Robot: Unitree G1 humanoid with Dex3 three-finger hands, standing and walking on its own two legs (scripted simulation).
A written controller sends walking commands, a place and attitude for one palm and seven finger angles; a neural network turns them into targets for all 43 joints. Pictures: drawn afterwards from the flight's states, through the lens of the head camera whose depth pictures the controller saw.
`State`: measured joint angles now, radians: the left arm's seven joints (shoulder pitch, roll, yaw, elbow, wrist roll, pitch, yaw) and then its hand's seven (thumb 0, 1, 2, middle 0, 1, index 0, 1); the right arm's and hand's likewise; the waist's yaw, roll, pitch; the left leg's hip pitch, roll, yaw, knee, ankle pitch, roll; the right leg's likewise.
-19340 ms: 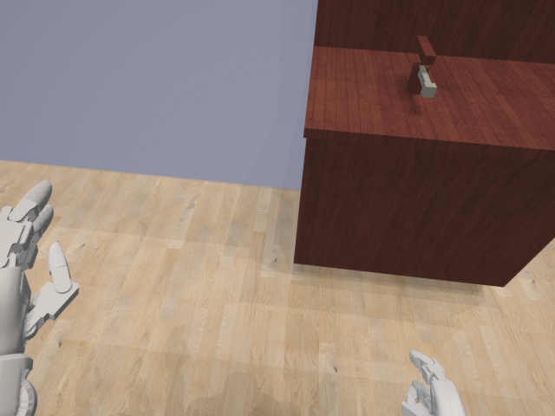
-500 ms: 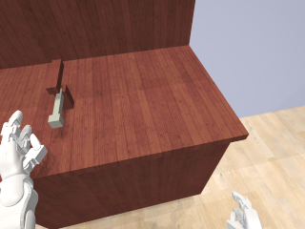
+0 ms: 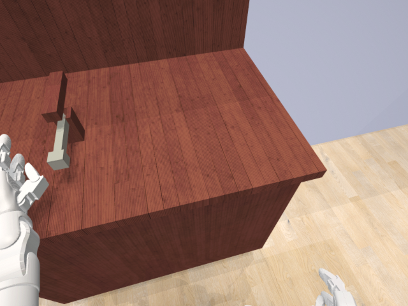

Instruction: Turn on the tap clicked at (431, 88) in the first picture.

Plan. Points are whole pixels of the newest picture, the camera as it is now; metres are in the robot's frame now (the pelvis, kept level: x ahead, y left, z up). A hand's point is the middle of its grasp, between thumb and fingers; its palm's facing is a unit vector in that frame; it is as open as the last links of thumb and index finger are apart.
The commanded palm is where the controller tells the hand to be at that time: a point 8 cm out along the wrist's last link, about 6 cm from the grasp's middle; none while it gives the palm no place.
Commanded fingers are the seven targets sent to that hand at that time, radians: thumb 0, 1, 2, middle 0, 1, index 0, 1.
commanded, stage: reach beside the lever's end, fingers flat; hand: left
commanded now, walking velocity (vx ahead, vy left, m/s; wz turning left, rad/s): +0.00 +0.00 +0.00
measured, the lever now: (58, 159) +0.35 +0.31 +0.09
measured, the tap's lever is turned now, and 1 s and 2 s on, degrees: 0 0 19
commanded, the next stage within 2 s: push the lever round in 0.46 s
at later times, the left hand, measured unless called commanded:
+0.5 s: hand (42, 177) +0.32 +0.34 +0.07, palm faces +0.55 -0.83 -0.10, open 7.8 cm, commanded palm +0.28 +0.37 +0.07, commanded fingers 0.00 0.90 0.90 -0.15 -0.15 -0.15 -0.15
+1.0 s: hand (55, 176) +0.32 +0.32 +0.07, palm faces +0.54 -0.84 -0.09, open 7.8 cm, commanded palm +0.28 +0.35 +0.07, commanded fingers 0.00 0.90 0.90 -0.15 -0.15 -0.15 -0.15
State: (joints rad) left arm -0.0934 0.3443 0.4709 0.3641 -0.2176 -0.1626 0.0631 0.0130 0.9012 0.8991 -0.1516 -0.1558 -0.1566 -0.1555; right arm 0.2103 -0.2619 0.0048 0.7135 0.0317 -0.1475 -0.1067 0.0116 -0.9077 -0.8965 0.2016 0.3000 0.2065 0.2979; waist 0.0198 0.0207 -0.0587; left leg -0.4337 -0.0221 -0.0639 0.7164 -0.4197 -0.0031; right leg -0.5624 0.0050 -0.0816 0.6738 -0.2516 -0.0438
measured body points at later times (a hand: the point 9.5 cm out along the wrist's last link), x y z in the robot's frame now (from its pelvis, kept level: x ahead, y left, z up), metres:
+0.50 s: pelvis +0.01 +0.01 +0.00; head +0.06 +0.01 +0.44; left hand +0.28 +0.38 +0.08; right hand +0.14 -0.25 -0.11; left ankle -0.04 +0.12 -0.72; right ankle +0.05 -0.09 -0.72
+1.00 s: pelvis +0.01 +0.01 +0.00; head +0.06 +0.01 +0.45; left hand +0.29 +0.36 +0.08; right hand +0.15 -0.24 -0.11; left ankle -0.04 +0.12 -0.72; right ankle +0.05 -0.09 -0.72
